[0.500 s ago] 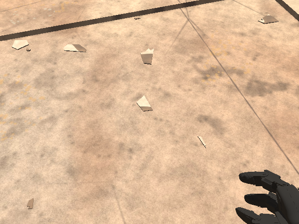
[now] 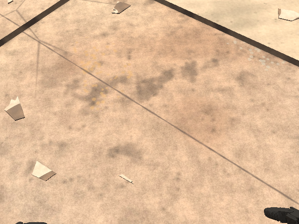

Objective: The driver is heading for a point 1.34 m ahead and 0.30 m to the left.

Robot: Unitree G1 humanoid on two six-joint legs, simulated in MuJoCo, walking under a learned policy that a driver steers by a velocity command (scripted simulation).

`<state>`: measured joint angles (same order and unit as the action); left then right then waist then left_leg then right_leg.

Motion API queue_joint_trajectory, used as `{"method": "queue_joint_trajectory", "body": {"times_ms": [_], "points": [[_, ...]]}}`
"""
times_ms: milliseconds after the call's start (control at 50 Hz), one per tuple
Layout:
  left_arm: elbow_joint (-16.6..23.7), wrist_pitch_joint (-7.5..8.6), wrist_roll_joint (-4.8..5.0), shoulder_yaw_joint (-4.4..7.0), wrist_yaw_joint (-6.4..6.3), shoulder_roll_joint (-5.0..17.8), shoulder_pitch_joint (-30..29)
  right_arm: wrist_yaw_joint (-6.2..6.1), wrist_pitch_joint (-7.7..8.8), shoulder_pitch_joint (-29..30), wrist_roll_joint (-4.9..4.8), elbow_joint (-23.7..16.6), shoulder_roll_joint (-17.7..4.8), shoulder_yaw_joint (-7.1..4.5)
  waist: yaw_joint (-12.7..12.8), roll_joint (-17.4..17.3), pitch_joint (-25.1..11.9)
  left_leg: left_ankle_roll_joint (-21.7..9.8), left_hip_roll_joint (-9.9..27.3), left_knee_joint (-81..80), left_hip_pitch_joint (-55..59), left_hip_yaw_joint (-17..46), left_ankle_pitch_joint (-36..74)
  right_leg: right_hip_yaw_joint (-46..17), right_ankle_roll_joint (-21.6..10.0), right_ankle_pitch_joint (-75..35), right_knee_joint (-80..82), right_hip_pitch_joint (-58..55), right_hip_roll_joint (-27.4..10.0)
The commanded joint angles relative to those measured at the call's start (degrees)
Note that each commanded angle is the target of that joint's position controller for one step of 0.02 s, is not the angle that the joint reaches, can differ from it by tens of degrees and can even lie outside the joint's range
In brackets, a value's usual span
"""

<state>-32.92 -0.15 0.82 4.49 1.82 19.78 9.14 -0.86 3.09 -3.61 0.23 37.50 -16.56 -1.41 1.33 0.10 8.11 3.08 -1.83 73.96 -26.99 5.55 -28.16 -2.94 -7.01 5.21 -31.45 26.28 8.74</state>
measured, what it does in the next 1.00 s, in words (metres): walks ahead, turning left: left foot, then right foot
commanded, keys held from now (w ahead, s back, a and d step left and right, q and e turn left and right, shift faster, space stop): e+shift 0.10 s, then shift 0.04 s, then q+shift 0.86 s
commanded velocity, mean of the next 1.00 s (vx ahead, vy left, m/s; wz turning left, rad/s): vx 0.03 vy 0.00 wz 0.30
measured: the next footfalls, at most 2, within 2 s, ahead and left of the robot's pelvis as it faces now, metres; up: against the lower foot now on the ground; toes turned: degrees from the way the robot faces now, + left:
left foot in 0.26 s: +0.20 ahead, +0.18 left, +0.00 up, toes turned -16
right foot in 0.66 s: +0.12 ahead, -0.03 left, +0.00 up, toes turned +14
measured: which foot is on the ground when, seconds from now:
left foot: up 0.00-0.24, down 0.26-0.66, up 0.68-1.00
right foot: down 0.00-0.28, up 0.30-0.64, down 0.66-1.00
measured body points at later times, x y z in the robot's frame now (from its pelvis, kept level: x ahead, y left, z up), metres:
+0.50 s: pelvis +0.08 +0.10 +0.02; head +0.12 +0.11 +0.47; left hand +0.30 +0.35 -0.08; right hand +0.19 -0.19 -0.07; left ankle +0.16 +0.19 -0.72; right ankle +0.05 -0.05 -0.68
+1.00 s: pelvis +0.09 +0.08 +0.02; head +0.13 +0.10 +0.47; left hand +0.12 +0.39 -0.08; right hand +0.35 -0.11 -0.07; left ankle +0.07 +0.23 -0.67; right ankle +0.08 -0.04 -0.72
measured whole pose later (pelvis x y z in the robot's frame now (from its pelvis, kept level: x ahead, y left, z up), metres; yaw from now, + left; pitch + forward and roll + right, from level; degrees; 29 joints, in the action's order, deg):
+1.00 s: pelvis +0.09 +0.08 +0.02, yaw +23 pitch +2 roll -1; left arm -39.7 -1.3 -0.6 3.5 -1.8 15.1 7.5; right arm 1.0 -3.9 -10.3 -1.6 32.2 -18.0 -4.7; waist 0.8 -1.6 3.6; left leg 6.3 5.3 52.9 -31.3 -0.3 -18.0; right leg 9.5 -0.8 17.6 -24.0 7.9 -1.9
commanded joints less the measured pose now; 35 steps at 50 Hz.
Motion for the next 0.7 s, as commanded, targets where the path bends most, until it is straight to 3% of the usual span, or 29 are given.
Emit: {"method": "queue_joint_trajectory", "body": {"times_ms": [20,60,120,200,240,260,280,300,320,340,360,380,400,460,520,600,640,660,680,700], "points": [[6.1,0.28,0.0,2.99,-1.83,8.8,-3.3,-0.35,-0.05,-3.3,0.65,-3.4,-9.2,-3.06,-3.5,-0.5,-15.4,0.9,1.4,-10.6,-4.3,3.0,1.5,-23.9,-10.3,-20.8,10.7,-14.0,-15.0],[5.6,-0.67,0.01,3.42,-3.1,9.3,-2.3,-0.29,-0.19,-2.3,0.55,-3.2,-6.1,-2.28,-2.8,-0.6,-17.0,2.3,-0.6,-18.7,-1.4,1.6,4.5,-22.5,-9.1,-27.5,9.0,-11.8,-13.1],[5.8,-2.36,0.32,3.58,-4.27,9.3,-3.2,0.1,-1.13,-2.9,-0.14,-2.4,-4.9,-1.99,-2.7,2.1,-19.9,3.1,-1.9,-25.7,3.0,1.6,12.4,-22.4,-6.4,-19.1,7.9,-9.7,-11.7],[4.7,-2.57,-0.76,1.53,-3.8,4.3,-2.0,0.67,-1.39,-2.4,0.16,-2.4,-4.6,-1.97,-0.5,7.7,-19.2,2.0,0.6,-31.8,8.7,-0.5,17.9,-21.4,-3.9,-7.5,5.1,-7.6,-12.4],[3.5,-2.15,-1.14,-0.24,-3.21,0.2,-1.6,1.33,-0.67,-2.8,0.85,-2.6,-2.7,-1.56,-1.3,8.6,-17.5,-0.6,1.9,-42.7,15.4,-1.9,24.6,-20.0,-1.1,1.0,2.8,-6.1,-11.3],[1.0,-1.66,-2.14,-1.58,-2.79,-3.9,3.4,1.75,-0.45,-1.2,2.23,-3.3,-1.8,-0.93,0.3,4.3,-15.7,-2.6,5.8,-49.7,18.0,3.6,30.4,-16.5,2.5,10.8,-0.5,-5.6,-8.1],[-0.7,-1.46,-3.11,-1.3,-2.83,-3.0,11.1,1.54,-0.54,2.9,3.35,-5.5,-4.7,-0.96,6.0,-6.9,-12.7,-7.4,13.6,-52.7,14.5,15.0,34.9,-9.5,6.6,25.2,-9.6,-5.5,-2.7],[0.6,-1.07,-2.8,-0.16,-2.98,0.0,9.4,1.34,-0.72,4.5,3.7,-5.4,-6.1,-1.21,6.7,-14.5,-9.0,-14.8,18.6,-59.0,5.7,25.8,22.8,-6.2,9.1,25.2,-9.7,-6.2,-4.6],[0.9,-0.64,-2.29,0.81,-3.49,3.4,3.6,1.2,-1.18,5.4,2.17,-6.4,-6.2,-1.77,4.1,-11.0,-6.0,-14.7,15.4,-59.4,3.4,26.5,11.3,-5.6,9.8,19.2,-9.2,-6.9,-6.3],[1.4,-0.48,-2.19,1.32,-3.67,4.0,-1.3,1.0,-1.82,3.2,0.66,-6.0,-8.2,-2.65,1.8,-8.6,-5.4,-12.8,12.7,-58.6,3.8,24.5,7.2,-4.0,9.9,16.0,-7.4,-6.9,-6.1],[1.4,-0.64,-2.03,1.64,-3.74,3.6,-3.4,0.74,-2.37,-0.2,-0.4,-5.6,-11.6,-3.96,-0.2,-8.4,-5.9,-12.5,11.6,-58.2,6.8,24.8,6.2,-2.9,10.2,17.1,-9.0,-5.0,-4.7],[1.6,-0.68,-1.71,1.76,-3.57,3.2,-4.0,0.41,-2.71,-3.1,-0.69,-5.3,-13.6,-4.93,-1.9,-9.1,-6.6,-13.1,12.1,-58.4,10.4,27.3,5.7,-3.6,10.6,21.0,-13.3,-1.5,-4.2],[1.5,-0.6,-1.15,1.78,-3.45,2.5,-4.1,0.2,-2.83,-4.9,-0.54,-5.1,-13.4,-5.1,-2.2,-8.7,-7.5,-13.4,11.9,-58.3,13.0,28.4,6.8,-4.4,10.8,23.5,-17.3,0.8,-3.9],[0.2,-0.23,-0.44,1.62,-4.11,0.6,-3.9,-0.13,-3.3,-5.8,-1.22,-5.5,-9.8,-5.09,-2.2,-9.1,-11.1,-12.5,9.4,-55.9,20.1,26.8,15.8,-5.2,11.4,23.6,-19.1,4.0,-3.4],[-0.8,0.6,0.15,1.27,-4.02,-0.8,-5.1,-0.76,-4.69,-6.5,-1.65,-5.6,-9.3,-5.89,-2.7,-10.1,-14.2,-11.9,7.2,-54.4,22.6,26.6,19.8,-4.8,11.4,21.5,-11.9,0.6,-2.3],[-3.3,1.77,0.96,1.68,-2.79,0.7,-2.4,-1.19,-5.86,-6.3,-2.03,-6.3,-10.3,-7.05,-2.0,-13.0,-15.7,-11.8,6.4,-55.5,20.4,29.9,19.4,-5.2,9.6,16.9,1.4,-8.7,-1.5],[-5.7,1.86,0.87,2.47,-2.64,2.4,2.3,-1.35,-5.91,-4.8,-3.15,-6.9,-9.9,-7.03,0.5,-11.9,-15.8,-9.2,3.8,-54.5,14.3,29.0,13.5,-4.4,7.7,7.2,13.8,-18.9,-4.1],[-6.1,1.53,0.39,3.1,-2.86,4.7,2.9,-1.43,-6.01,-7.1,-3.15,-6.5,-8.1,-6.52,-0.5,-7.5,-16.9,-6.4,0.2,-48.9,6.5,25.2,2.2,-8.5,5.2,4.8,15.4,-27.8,-11.2],[-5.0,1.09,-1.81,3.56,-2.88,9.2,0.6,-1.37,-5.8,-8.1,-3.1,-7.5,-5.8,-5.96,-2.4,9.7,-14.7,-3.8,-7.8,-34.6,-6.0,12.2,-4.2,-22.6,-2.2,2.1,16.5,-29.4,-23.9],[-3.7,1.57,-4.44,3.23,-2.65,7.8,-3.3,-1.01,-4.93,-8.7,-2.26,-7.9,-11.0,-7.58,-3.1,12.4,-11.0,-1.3,-4.7,-22.5,-10.2,8.7,-5.2,-25.9,-6.8,-6.7,16.5,-21.7,-30.9]]}}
